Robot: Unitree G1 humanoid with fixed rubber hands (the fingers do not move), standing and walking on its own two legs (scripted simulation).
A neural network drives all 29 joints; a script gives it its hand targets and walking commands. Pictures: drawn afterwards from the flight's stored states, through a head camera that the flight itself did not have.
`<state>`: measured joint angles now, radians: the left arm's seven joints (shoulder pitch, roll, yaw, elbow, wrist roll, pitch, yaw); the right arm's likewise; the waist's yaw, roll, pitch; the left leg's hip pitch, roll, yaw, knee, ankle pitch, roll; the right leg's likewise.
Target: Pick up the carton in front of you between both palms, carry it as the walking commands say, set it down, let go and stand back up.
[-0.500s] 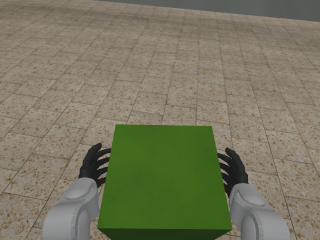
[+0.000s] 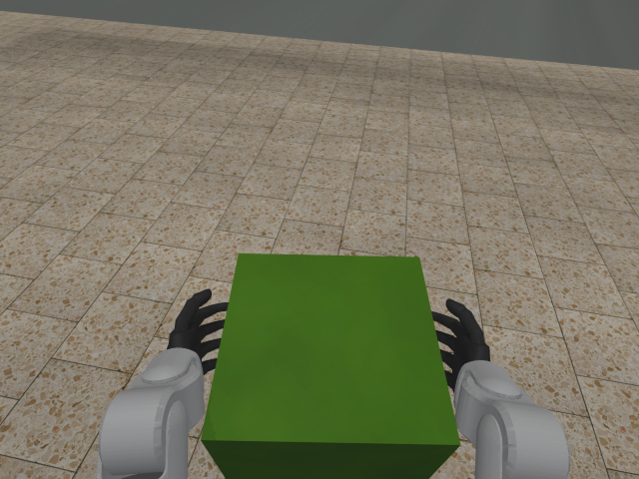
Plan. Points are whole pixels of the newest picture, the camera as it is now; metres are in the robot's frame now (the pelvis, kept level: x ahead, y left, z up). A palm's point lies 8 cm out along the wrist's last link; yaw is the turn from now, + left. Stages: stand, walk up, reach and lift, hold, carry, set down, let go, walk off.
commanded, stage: carry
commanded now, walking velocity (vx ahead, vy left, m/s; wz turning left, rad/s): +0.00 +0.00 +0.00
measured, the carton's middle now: (325, 384) +0.25 +0.00 +0.03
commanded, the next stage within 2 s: hold in 1.32 s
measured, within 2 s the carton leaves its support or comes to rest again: neither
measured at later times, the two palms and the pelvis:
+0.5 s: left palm (184, 362) +0.24 +0.16 +0.08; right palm (454, 374) +0.24 -0.14 +0.08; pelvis +0.00 +0.01 +0.00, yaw +0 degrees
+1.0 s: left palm (196, 381) +0.25 +0.16 +0.03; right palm (445, 392) +0.24 -0.14 +0.03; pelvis -0.03 +0.01 +0.00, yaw +0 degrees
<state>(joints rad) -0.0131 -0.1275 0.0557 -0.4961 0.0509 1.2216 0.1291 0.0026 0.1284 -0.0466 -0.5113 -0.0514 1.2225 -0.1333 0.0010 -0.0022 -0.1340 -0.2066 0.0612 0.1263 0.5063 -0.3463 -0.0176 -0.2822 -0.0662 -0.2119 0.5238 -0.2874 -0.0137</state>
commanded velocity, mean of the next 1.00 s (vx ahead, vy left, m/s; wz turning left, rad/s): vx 0.00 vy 0.00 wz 0.00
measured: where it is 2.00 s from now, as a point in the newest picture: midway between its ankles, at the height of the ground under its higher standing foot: outside the picture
